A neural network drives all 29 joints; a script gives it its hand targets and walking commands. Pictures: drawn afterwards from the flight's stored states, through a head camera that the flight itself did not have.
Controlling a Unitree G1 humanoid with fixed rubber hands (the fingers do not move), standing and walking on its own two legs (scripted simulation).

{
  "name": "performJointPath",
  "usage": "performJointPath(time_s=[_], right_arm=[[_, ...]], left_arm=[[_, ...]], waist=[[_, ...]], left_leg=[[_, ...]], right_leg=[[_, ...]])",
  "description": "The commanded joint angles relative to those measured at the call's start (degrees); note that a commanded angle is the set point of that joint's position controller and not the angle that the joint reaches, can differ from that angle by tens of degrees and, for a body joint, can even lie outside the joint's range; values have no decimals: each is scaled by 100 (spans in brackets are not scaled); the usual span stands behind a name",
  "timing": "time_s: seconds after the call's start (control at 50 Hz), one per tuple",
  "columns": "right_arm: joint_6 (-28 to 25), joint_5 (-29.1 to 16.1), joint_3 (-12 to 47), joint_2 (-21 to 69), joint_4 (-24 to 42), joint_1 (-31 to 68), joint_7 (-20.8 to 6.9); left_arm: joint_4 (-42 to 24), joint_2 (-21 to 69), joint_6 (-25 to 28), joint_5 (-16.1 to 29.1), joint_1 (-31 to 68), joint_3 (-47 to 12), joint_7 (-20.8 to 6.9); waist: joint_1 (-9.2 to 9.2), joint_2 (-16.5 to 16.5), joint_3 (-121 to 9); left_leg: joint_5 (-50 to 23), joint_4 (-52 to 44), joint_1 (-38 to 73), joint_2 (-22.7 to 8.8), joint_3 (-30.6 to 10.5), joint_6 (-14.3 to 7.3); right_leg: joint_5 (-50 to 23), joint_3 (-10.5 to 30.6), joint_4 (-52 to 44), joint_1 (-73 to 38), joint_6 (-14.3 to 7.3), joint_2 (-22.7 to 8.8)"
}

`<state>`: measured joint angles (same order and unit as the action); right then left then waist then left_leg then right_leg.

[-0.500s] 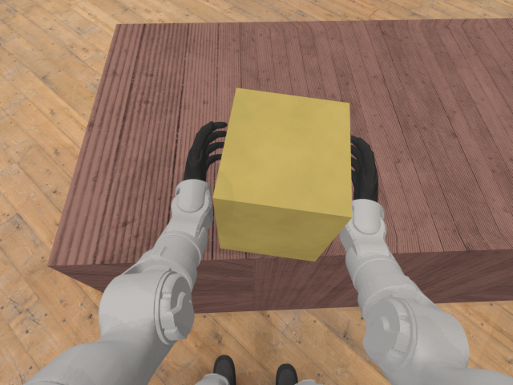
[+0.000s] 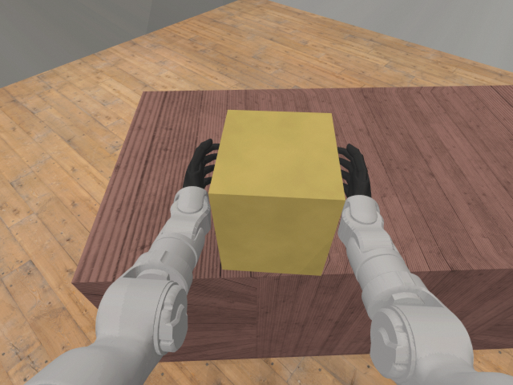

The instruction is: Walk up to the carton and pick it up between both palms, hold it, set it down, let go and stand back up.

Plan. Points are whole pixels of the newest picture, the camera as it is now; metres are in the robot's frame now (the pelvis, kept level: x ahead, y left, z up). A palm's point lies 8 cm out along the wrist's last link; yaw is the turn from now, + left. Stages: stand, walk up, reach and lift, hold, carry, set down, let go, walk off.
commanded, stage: reach and lift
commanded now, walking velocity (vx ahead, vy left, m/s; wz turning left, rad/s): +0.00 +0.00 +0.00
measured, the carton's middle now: (275, 193) +0.42 -0.01 +0.07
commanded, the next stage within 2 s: hold in 1.40 s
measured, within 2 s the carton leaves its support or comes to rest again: neither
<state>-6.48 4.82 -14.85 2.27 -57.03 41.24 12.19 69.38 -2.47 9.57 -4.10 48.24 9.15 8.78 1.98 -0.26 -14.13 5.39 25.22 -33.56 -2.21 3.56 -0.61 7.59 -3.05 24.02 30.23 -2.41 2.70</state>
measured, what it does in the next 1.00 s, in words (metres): stands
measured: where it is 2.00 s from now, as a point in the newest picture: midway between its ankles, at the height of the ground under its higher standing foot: outside the picture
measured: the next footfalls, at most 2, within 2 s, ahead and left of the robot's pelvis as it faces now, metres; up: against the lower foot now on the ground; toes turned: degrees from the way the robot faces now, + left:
none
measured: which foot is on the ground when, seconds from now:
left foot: down 0.00-1.00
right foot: down 0.00-1.00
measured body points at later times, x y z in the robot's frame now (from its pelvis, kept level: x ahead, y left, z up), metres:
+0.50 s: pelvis +0.02 +0.00 +0.01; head -0.02 +0.01 +0.46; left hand +0.43 +0.15 +0.17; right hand +0.43 -0.12 +0.16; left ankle +0.06 +0.11 -0.73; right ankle +0.03 -0.09 -0.73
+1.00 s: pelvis +0.01 +0.01 +0.01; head -0.04 +0.02 +0.46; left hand +0.41 +0.16 +0.18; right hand +0.40 -0.11 +0.17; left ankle +0.06 +0.11 -0.73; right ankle +0.03 -0.09 -0.73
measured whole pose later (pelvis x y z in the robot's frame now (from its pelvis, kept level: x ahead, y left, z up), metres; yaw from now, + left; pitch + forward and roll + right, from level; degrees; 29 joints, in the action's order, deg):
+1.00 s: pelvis +0.01 +0.01 +0.01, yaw +1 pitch -1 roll -1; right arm 14.4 -1.5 -8.2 1.0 -46.2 42.4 13.0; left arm 37.8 0.7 -26.0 -12.7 44.2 14.6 5.0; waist 1.1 -1.6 -6.3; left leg 5.3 19.3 -12.8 -1.0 3.3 -1.0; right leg 7.2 -3.1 17.1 8.8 -1.6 2.0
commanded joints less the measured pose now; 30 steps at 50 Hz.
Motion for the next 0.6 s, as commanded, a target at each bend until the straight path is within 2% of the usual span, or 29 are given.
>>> performJointPath(time_s=[0.0, 0.02, 0.04, 0.06, 0.08, 0.1, 0.14, 0.16, 0.18, 0.2, 0.22, 0.24, 0.26, 0.28, 0.3, 0.32, 0.34, 0.36, 0.38, 0.4, 0.44, 0.46, 0.48, 0.5, 0.52, 0.54, 0.56, 0.58], right_arm=[[354, -1061, 3022, 4426, 1769, 5082, -953], [470, -1105, 3105, 4431, 1814, 5156, -965], [625, -1272, 3212, 4477, 2056, 5228, -882], [747, -1303, 3146, 4422, 1929, 5280, -920], [896, -1302, 3165, 4412, 2060, 5280, -875], [957, -1396, 3137, 4363, 2101, 5392, -893], [1202, -1110, 2655, 4206, 1558, 5077, -833], [1283, -1059, 2522, 4152, 1499, 5135, -844], [1365, -1039, 2439, 4179, 1376, 5026, -819], [1396, -1042, 2478, 4173, 1450, 5063, -820], [1434, -1040, 2426, 4197, 1568, 4837, -763], [1408, -1156, 2499, 4232, 1721, 4963, -741], [1467, -1258, 2542, 4147, 1788, 4737, -696], [1477, -1079, 2347, 4014, 1514, 4886, -684], [1445, -1223, 2488, 4078, 1866, 4879, -676], [1452, -1288, 2554, 4075, 1866, 4736, -647], [1486, -1277, 2526, 4019, 1860, 4768, -651], [1464, -1395, 2634, 4062, 2066, 4723, -644], [1459, -1467, 2701, 4009, 2133, 4687, -601], [1454, -1489, 2796, 4008, 2397, 4739, -590], [1460, -1595, 2955, 3924, 2803, 4731, -519], [1491, -1576, 2880, 3876, 2706, 4687, -510], [1482, -1677, 3055, 3887, 3104, 4733, -477], [1538, -1724, 3060, 3843, 3046, 4619, -437], [1582, -1646, 2992, 3731, 2852, 4541, -423], [1619, -1621, 2941, 3707, 2878, 4583, -437], [1629, -1642, 2880, 3576, 2840, 4591, -455], [1651, -1612, 2841, 3601, 2690, 4422, -452]], left_arm=[[-3003, 4381, -429, 254, 4933, -1921, -622], [-3160, 4359, -574, 278, 5016, -1881, -607], [-3206, 4336, -774, 306, 4706, -1817, -602], [-3436, 4390, -932, 188, 4884, -1724, -586], [-3204, 4312, -1152, 168, 4690, -1669, -640], [-3297, 4381, -1294, 194, 4708, -1689, -627], [-2815, 4116, -1638, -164, 4391, -1175, -797], [-2735, 4028, -1747, -189, 4432, -986, -849], [-2813, 3916, -1838, -211, 4469, -891, -917], [-2868, 3966, -1907, -191, 4411, -870, -952], [-2980, 3988, -1973, -189, 4236, -897, -1029], [-3265, 4076, -1999, -156, 4328, -949, -1049], [-3486, 4134, -2071, -152, 4108, -1015, -1060], [-2964, 4139, -2083, -274, 4153, -885, -1131], [-3459, 4221, -2149, -167, 4089, -1051, -1138], [-3586, 4234, -2177, -193, 4066, -1070, -1183], [-3434, 4201, -2215, -207, 4024, -1014, -1207], [-3942, 4297, -2253, -214, 4032, -1099, -1195], [-3796, 4293, -2281, -214, 3893, -1131, -1223], [-3885, 4383, -2321, -174, 3697, -1217, -1252], [-4146, 4481, -2444, -86, 3425, -1399, -1265], [-3983, 4413, -2489, -171, 3355, -1271, -1291], [-3994, 4428, -2590, -177, 3041, -1317, -1341], [-3996, 4347, -2671, -292, 2879, -1228, -1382], [-3811, 4316, -2761, -430, 2883, -1155, -1432], [-3992, 4263, -2813, -474, 2939, -1060, -1446], [-4076, 4326, -2880, -523, 2973, -1124, -1426], [-3958, 4272, -2919, -568, 2776, -984, -1485]], waist=[[-279, 182, -3343], [-368, 77, -3272], [-386, -32, -3163], [-443, 31, -2975], [-421, -79, -2769], [-432, -80, -2617], [-403, -213, -1832], [-417, -324, -1531], [-350, -365, -1451], [-387, -364, -1495], [-237, -334, -1627], [-226, -250, -1902], [-122, -104, -1927], [-68, -89, -1495], [-58, -47, -1974], [-39, -2, -1963], [-21, 4, -1899], [-43, 119, -2274], [-19, 111, -2068], [-2, 16, -2097], [30, 63, -2331], [48, -45, -2131], [28, -167, -2117], [-14, -167, -1824], [55, -100, -1445], [3, -177, -1458], [35, -7, -1323], [67, -157, -980]], left_leg=[[-594, -170, 2998, 224, -514, 94], [-511, -179, 2948, 214, -528, 74], [-647, -197, 2927, 265, -484, 31], [-548, -255, 2993, 228, -521, 22], [-330, -304, 3016, 236, -510, -17], [-380, -333, 3072, 211, -531, -10], [69, -499, 2924, 251, -467, -81], [298, -574, 2863, 248, -446, -100], [235, -574, 2933, 261, -414, -119], [193, -597, 2942, 276, -388, -91], [-67, -555, 3043, 311, -406, -61], [-420, -506, 3182, 308, -423, -14], [-766, -464, 3402, 303, -437, 55], [-407, -544, 3308, 336, -452, 63], [-910, -465, 3465, 310, -446, 111], [-1111, -422, 3643, 331, -449, 155], [-973, -483, 3547, 347, -485, 138], [-1323, -439, 3717, 358, -462, 178], [-1416, -364, 3701, 378, -486, 186], [-1586, -341, 3822, 385, -513, 179], [-1860, -269, 3950, 387, -536, 216], [-1849, -291, 3903, 424, -531, 211], [-1974, -235, 3968, 434, -565, 169], [-1961, -256, 3866, 472, -555, 140], [-1525, -351, 3817, 495, -549, 119], [-1371, -387, 3849, 454, -555, 111], [-1323, -434, 3931, 421, -567, 156], [-1172, -490, 3875, 428, -544, 92]], right_leg=[[-94, 330, -540, -1723, 332, -38], [98, 344, -559, -1710, 343, -17], [-140, 385, -588, -2014, 376, -38], [88, 359, -587, -1863, 368, -20], [300, 417, -711, -1823, 406, -96], [368, 395, -684, -1804, 399, -66], [832, 420, -844, -1756, 414, -138], [1077, 405, -862, -1806, 425, -143], [952, 437, -868, -1906, 455, -188], [853, 405, -862, -2042, 469, -173], [386, 397, -850, -2232, 485, -207], [-96, 351, -786, -2444, 486, -164], [-522, 343, -774, -2609, 502, -151], [-239, 329, -872, -2441, 474, -171], [-831, 342, -759, -2770, 470, -118], [-1059, 301, -750, -2848, 486, -93], [-1073, 322, -771, -2948, 476, -123], [-1375, 305, -723, -3117, 473, -78], [-1578, 308, -718, -3153, 490, -94], [-1720, 283, -727, -3191, 491, -41], [-2190, 312, -689, -3371, 522, -42], [-2292, 284, -711, -3387, 548, -43], [-2619, 289, -678, -3473, 575, -33], [-2722, 335, -715, -3578, 593, -71], [-2160, 288, -809, -3367, 585, -73], [-1865, 228, -827, -3341, 558, -45], [-1606, 175, -842, -3133, 521, 4], [-1469, 194, -955, -3118, 522, -39]])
